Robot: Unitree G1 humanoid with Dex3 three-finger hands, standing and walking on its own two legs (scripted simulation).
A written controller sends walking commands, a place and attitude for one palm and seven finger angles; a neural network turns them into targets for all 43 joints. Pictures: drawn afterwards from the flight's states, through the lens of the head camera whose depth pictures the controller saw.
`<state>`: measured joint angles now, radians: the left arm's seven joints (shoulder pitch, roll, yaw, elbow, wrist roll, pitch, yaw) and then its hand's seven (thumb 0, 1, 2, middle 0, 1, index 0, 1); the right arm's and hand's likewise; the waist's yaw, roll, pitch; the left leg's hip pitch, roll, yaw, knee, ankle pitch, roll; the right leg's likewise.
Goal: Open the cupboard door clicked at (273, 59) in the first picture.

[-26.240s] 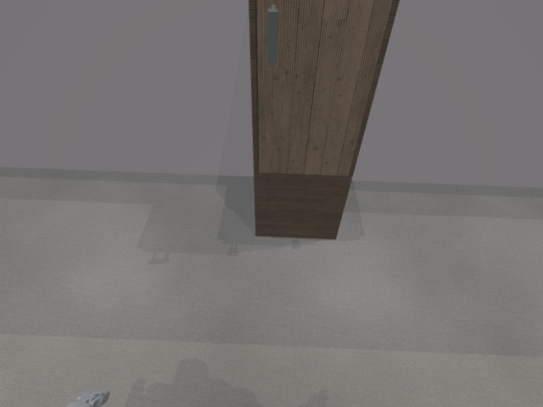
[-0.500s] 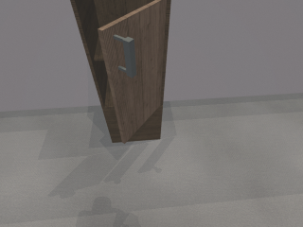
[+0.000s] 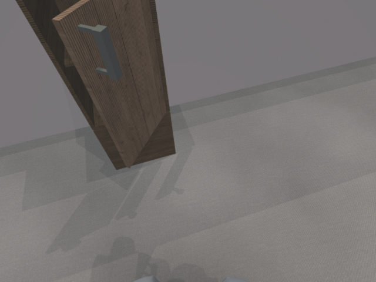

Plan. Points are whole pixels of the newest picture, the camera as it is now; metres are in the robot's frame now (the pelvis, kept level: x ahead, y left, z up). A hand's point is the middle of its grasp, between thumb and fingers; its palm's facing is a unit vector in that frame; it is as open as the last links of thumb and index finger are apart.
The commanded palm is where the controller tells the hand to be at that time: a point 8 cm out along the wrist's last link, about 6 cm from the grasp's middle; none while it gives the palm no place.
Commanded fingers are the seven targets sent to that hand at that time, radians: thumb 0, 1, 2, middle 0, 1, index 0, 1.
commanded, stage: walk to a spot facing it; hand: left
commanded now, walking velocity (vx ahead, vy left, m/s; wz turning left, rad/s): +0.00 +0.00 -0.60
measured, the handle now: (100, 53) +0.56 +0.25 +0.16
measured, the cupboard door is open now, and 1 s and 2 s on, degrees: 50 50 50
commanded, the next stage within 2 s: none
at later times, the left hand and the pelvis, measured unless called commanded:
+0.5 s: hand out of the picture +0.13 +0.18 -0.17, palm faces -0.22 -0.95 -0.20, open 7.4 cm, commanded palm none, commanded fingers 0.00 0.90 0.90 -0.20 -0.30 -0.20 -0.30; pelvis +0.00 +0.00 +0.00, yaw -17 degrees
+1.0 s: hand (154, 266) +0.17 +0.11 -0.16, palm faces -0.53 -0.82 -0.22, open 7.4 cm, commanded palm none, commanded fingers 0.00 0.90 0.90 -0.20 -0.30 -0.20 -0.30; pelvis +0.04 -0.05 +0.01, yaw -35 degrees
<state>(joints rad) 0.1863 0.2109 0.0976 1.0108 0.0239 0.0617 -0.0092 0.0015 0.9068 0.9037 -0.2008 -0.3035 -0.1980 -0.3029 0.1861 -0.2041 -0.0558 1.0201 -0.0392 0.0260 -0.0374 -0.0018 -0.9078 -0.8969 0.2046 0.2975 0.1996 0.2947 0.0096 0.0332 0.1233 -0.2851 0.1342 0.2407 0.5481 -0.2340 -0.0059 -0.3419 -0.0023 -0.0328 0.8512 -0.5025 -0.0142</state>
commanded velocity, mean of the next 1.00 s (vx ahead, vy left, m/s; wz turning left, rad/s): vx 0.12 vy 0.00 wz -0.59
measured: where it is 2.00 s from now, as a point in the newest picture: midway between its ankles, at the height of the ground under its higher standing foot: (269, 260)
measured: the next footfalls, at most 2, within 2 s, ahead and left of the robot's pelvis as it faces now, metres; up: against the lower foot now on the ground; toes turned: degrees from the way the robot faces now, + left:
left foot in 0.40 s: +0.07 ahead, +0.12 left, +0.00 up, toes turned -13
right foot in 0.70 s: -0.03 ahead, -0.15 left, +0.00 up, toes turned -28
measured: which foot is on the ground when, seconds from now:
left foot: down 0.00-0.06, up 0.08-0.38, down 0.40-0.70, up 0.72-1.00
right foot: down 0.00-0.38, up 0.40-0.68, down 0.70-1.00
